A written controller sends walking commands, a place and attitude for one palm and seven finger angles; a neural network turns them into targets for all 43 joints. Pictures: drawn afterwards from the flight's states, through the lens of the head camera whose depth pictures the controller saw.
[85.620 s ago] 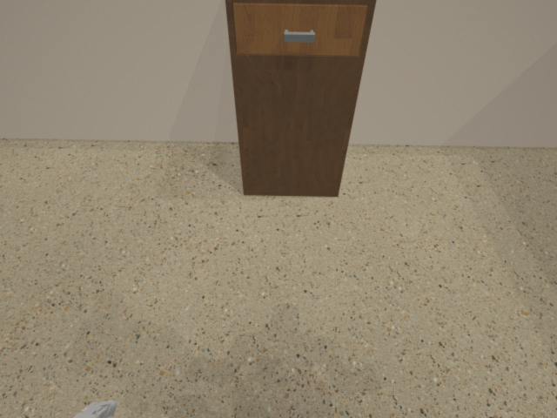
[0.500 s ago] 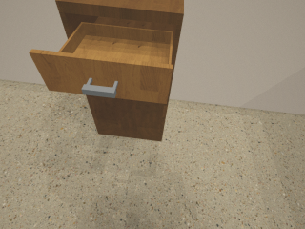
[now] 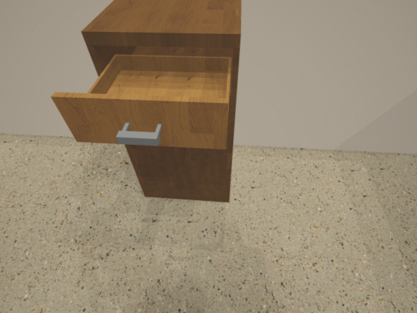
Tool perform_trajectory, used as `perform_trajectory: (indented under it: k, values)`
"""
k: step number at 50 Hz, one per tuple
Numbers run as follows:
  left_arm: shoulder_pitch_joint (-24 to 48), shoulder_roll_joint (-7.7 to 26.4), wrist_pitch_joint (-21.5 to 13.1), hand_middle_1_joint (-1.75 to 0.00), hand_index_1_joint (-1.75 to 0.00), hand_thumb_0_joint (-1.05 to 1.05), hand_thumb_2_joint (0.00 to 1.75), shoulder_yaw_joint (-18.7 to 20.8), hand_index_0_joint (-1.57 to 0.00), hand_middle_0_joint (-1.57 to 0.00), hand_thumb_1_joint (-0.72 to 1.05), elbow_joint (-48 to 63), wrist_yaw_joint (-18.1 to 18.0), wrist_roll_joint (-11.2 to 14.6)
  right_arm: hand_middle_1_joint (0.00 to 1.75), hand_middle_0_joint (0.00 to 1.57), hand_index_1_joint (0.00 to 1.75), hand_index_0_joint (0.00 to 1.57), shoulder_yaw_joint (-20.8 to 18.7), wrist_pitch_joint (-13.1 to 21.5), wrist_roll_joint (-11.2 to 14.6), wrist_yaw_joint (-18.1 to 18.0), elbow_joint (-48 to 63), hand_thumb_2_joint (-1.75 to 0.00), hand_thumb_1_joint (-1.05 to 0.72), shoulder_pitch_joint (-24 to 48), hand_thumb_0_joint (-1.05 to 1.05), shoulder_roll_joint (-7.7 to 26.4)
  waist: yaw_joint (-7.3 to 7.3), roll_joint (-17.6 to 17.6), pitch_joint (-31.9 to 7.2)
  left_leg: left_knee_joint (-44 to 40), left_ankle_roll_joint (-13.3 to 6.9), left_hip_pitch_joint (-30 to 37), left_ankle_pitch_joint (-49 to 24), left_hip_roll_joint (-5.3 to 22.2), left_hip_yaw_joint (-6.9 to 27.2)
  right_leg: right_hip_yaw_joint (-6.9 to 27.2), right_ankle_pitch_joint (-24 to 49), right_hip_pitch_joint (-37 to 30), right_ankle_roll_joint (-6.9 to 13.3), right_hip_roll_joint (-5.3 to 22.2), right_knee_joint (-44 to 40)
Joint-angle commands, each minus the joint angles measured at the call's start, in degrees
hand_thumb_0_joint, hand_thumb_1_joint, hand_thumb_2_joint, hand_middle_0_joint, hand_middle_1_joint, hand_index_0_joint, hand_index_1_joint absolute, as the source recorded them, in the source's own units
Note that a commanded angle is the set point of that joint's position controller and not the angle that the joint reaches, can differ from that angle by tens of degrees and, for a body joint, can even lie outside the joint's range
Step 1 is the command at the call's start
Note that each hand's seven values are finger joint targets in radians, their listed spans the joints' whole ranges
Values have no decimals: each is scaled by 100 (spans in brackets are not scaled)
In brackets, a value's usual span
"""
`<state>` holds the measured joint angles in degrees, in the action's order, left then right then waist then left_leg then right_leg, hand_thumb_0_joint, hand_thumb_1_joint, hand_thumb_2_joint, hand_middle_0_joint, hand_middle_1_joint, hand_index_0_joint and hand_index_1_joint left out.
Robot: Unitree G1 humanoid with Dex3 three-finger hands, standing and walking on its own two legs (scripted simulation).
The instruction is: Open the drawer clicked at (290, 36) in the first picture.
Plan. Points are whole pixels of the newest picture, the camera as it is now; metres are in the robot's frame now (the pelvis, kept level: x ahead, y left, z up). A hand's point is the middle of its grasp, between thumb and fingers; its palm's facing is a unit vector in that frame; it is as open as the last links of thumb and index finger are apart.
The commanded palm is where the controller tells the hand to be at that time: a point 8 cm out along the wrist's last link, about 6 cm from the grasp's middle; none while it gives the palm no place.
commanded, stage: let the arm hang, fingers relaxed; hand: left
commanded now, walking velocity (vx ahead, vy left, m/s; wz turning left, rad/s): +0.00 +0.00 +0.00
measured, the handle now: (140, 132) +0.52 +0.21 +0.03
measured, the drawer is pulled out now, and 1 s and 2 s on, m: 0.28 0.28 0.28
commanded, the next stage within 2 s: look to check the result in 0.28 s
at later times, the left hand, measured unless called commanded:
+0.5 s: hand out of the picture -0.01 +0.17 -0.17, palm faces +0.04 -0.98 -0.21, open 7.4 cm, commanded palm none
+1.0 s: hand out of the picture +0.02 +0.16 -0.17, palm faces +0.04 -0.98 -0.21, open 7.4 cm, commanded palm none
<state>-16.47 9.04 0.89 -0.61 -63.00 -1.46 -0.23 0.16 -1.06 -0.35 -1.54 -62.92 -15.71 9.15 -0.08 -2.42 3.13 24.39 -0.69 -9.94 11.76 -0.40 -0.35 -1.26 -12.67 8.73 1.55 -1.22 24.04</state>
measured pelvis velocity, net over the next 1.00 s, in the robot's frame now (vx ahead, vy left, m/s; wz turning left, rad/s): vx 0.01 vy -0.02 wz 0.00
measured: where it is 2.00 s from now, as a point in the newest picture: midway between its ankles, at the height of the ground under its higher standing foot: outside the picture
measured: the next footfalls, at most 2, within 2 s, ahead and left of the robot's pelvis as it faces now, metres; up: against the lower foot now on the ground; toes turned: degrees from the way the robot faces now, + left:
none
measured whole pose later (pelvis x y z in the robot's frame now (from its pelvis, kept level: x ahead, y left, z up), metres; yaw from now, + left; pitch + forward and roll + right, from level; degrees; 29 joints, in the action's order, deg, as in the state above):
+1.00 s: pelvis +0.01 -0.02 +0.00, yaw +0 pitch -2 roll +0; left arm -14.9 8.7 0.2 0.6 -63.7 -1.6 -0.2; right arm -0.7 -0.7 -0.6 -1.9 -63.6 -14.8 9.0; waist 0.2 -1.5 4.0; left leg 23.5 0.8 -9.4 12.1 0.8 0.4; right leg -1.9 -13.0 8.0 3.0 -2.5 23.0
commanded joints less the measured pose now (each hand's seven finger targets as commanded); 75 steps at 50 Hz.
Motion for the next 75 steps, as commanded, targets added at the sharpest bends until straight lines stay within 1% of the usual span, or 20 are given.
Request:
perform_trajectory:
  k: [1, 6, 8, 13, 15, 27, 29, 30, 32, 35, 41, 48, 50, 55, 59, 65, 66, 67, 70, 75]
  values:
    - [-318, 715, -78, -30, -30, 0, 90, 152, -20, -20, 90, 87, -72, -22, 30, 20, 30, 20, -122, 54, -21, -30, 52, -90, -90, -456, 0, 462, 50, 327, 471, -538, -163, -182, 44, 501, 492, 579, -462, 580, 135, 608, -711]
    - [-320, 693, -97, -30, -30, 0, 90, 181, -20, -20, 90, 79, -68, -17, 30, 20, 30, 20, -132, 73, -28, -40, 26, -90, -90, -481, 0, 396, 41, 137, 335, -495, -145, -183, -28, 481, 470, 622, -390, 484, 154, 612, -708]
    - [-320, 667, -97, -30, -30, 0, 90, 189, -20, -20, 90, 76, -64, -16, 30, 20, 30, 20, -134, 77, -30, -45, 23, -90, -90, -487, 0, 388, 36, 105, 381, -510, -139, -223, -7, 477, 468, 616, -401, 495, 164, 619, -705]
    - [-339, 642, -121, -30, -30, 0, 90, 209, -20, -20, 90, 51, -67, -5, 30, 20, 30, 20, -147, 101, -25, -65, 8, -90, -90, -558, 0, 358, 43, 109, 148, -450, -130, -119, -270, 508, 460, 592, -58, 320, 180, 630, -649]
    - [-326, 608, -113, -30, -30, 0, 90, 208, -20, -20, 90, 50, -76, -9, 30, 20, 30, 20, -150, 90, -24, -74, 10, -90, -90, -570, 0, 335, 52, 69, 237, -445, -131, -129, -274, 532, 458, 552, -20, 367, 177, 621, -644]
    - [-322, 608, -113, -30, -30, 0, 90, 216, -20, -20, 90, 29, -87, -6, 30, 20, 30, 20, -159, 78, -22, -79, -2, -90, -90, -589, 0, 373, 65, 283, 268, -438, -131, -94, -334, 535, 467, 533, 23, 368, 170, 621, -649]
    - [-352, 602, -123, -30, -30, 0, 90, 228, -20, -20, 90, 21, -94, -12, 30, 20, 30, 20, -163, 81, -16, -81, 5, -90, -90, -537, 0, 367, 51, 172, 219, -419, -133, -23, -409, 543, 453, 555, 116, 372, 174, 620, -639]
    - [-332, 618, -125, -30, -30, 0, 90, 223, -20, -20, 90, 28, -94, -8, 30, 20, 30, 20, -160, 80, -22, -80, 2, -90, -90, -558, 0, 363, 65, 256, 191, -421, -134, -36, -402, 547, 458, 540, 138, 321, 168, 626, -639]
    - [-318, 625, -126, -30, -30, 0, 90, 226, -20, -20, 90, 33, -90, -7, 30, 20, 30, 20, -167, 86, -25, -81, 4, -90, -90, -532, 0, 379, 66, 178, 175, -422, -125, -13, -453, 545, 448, 549, 227, 314, 169, 626, -618]
    - [-301, 629, -136, -30, -30, 0, 90, 229, -20, -20, 90, 34, -94, -12, 30, 20, 30, 20, -170, 96, -20, -84, 11, -90, -90, -483, 0, 395, 61, 251, 144, -424, -129, 28, -562, 562, 448, 515, 439, 264, 159, 639, -589]
    - [-253, 650, -135, -30, -30, 0, 90, 235, -20, -20, 90, 39, -86, -13, 30, 20, 30, 20, -172, 84, -31, -81, 32, -90, -90, -388, 0, 430, 61, 148, 258, -448, -113, 22, -478, 554, 440, 542, 326, 328, 159, 638, -649]
    - [-171, 749, -155, -30, -30, 0, 90, 259, -20, -20, 90, 66, -79, -11, 30, 20, 30, 20, -198, 84, -32, -70, 37, -90, -90, -312, 0, 498, 58, 293, 219, -434, -100, 40, -414, 532, 409, 600, 238, 280, 166, 663, -746]
    - [-164, 777, -170, -30, -30, 0, 90, 268, -20, -20, 90, 80, -82, -13, 30, 20, 30, 20, -211, 87, -33, -74, 57, -90, -90, -281, 0, 524, 67, 211, 140, -389, -99, 119, -499, 537, 379, 626, 416, 241, 167, 674, -748]
    - [-102, 808, -176, -30, -30, 0, 90, 278, -20, -20, 90, 96, -84, -10, 30, 20, 30, 20, -210, 84, -32, -82, 55, -90, -90, -258, 0, 565, 74, 268, 95, -389, -88, 125, -570, 558, 381, 612, 627, 158, 163, 671, -723]
    - [-78, 850, -177, -30, -30, 0, 90, 297, -20, -20, 90, 112, -81, -7, 30, 20, 30, 20, -213, 105, -26, -92, 68, -90, -90, -221, 0, 621, 53, 55, -69, -401, -79, 216, -761, 588, 380, 587, 920, 40, 175, 666, -631]
    - [0, 879, -166, -30, -30, 0, 90, 280, -20, -20, 90, 94, -76, -6, 30, 20, 30, 20, -195, 94, -30, -88, 52, -90, -90, -177, 0, 655, 60, 248, 67, -473, -78, 167, -698, 608, 393, 567, 862, 63, 160, 668, -678]
    - [6, 872, -164, -30, -30, 0, 90, 283, -20, -20, 90, 87, -74, -5, 30, 20, 30, 20, -198, 97, -38, -86, 48, -90, -90, -154, 0, 661, 49, 156, 101, -493, -75, 176, -732, 602, 385, 572, 874, 73, 159, 677, -681]
    - [-1, 895, -166, -30, -30, 0, 90, 289, -20, -20, 90, 85, -73, -4, 30, 20, 30, 20, -196, 98, -35, -85, 50, -90, -90, -159, 0, 656, 47, 241, 54, -493, -77, 194, -752, 606, 388, 575, 908, 40, 157, 675, -678]
    - [56, 927, -175, -30, -30, 0, 90, 291, -20, -20, 90, 113, -75, -5, 30, 20, 30, 20, -208, 101, -37, -82, 62, -90, -90, -113, 0, 725, 54, 138, 27, -507, -74, 230, -734, 619, 394, 589, 896, 30, 160, 678, -692]
    - [109, 977, -183, -30, -30, 0, 90, 295, -20, -20, 90, 123, -74, -7, 30, 20, 30, 20, -216, 102, -34, -74, 69, -90, -90, -55, 0, 761, 54, 257, 46, -535, -79, 237, -722, 614, 400, 596, 898, 31, 147, 679, -717]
